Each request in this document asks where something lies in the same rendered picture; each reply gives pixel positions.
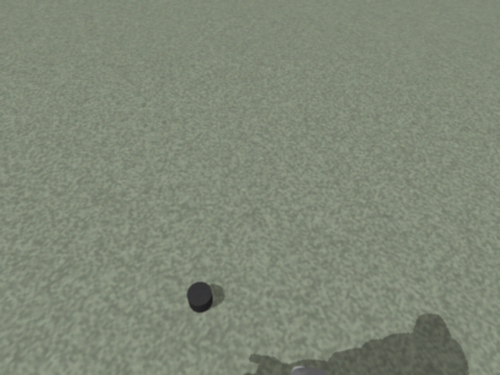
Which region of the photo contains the tin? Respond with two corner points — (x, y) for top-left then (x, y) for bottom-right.
(187, 282), (213, 313)

